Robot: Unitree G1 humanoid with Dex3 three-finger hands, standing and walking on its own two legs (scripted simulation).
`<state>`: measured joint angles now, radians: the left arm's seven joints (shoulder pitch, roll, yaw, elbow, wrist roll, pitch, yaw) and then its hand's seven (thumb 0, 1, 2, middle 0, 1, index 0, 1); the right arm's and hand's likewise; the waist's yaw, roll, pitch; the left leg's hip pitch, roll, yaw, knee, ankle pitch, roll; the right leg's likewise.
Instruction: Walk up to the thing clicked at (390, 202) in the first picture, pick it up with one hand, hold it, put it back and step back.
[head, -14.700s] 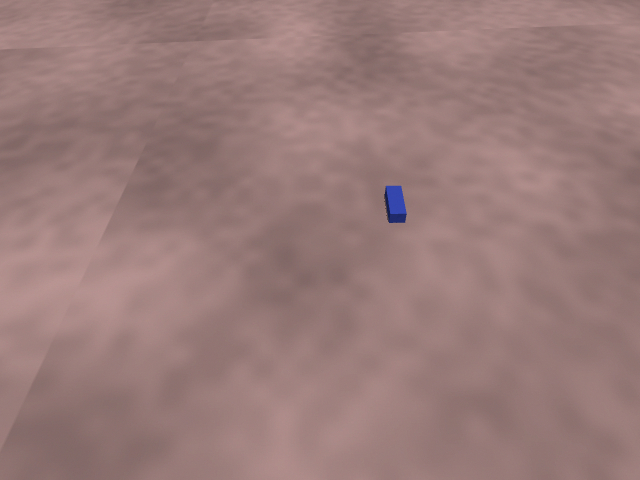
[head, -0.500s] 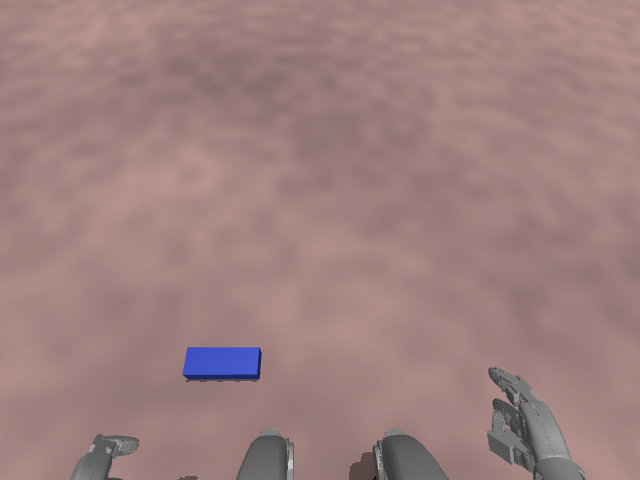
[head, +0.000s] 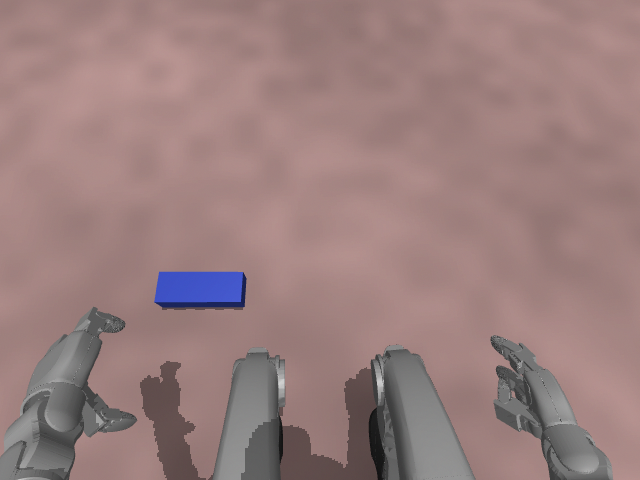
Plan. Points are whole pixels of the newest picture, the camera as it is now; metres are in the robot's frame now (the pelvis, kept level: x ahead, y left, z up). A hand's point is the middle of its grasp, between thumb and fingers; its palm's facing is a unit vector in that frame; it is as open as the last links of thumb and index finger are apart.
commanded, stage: rise first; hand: left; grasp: from above
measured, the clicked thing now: (202, 289) +0.47 +0.29 -0.51
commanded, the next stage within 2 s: none
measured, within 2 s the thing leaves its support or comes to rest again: neither
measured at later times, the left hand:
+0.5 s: hand (137, 324) +0.35 +0.34 -0.28, palm faces -0.47 -0.20 -0.86, open 14.1 cm
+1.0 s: hand (148, 306) +0.40 +0.35 -0.35, palm faces -0.46 -0.03 -0.89, open 14.2 cm
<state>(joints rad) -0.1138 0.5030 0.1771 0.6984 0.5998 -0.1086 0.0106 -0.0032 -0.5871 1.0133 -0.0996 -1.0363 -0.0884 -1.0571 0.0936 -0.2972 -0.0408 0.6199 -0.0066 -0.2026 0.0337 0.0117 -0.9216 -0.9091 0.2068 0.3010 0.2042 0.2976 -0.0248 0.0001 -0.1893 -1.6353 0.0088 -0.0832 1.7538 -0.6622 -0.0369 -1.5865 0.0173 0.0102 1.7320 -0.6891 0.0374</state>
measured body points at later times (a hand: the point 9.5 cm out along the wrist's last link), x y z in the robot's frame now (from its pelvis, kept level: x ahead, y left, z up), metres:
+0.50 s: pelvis -0.05 +0.00 -0.16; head +0.17 +0.05 +0.23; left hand +0.37 +0.35 -0.23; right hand +0.04 -0.28 -0.28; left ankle +0.06 +0.13 -0.50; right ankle +0.05 -0.14 -0.50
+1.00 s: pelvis -0.04 +0.02 -0.20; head +0.19 +0.09 +0.18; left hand +0.42 +0.35 -0.30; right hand +0.04 -0.27 -0.31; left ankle +0.06 +0.13 -0.50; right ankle +0.05 -0.14 -0.50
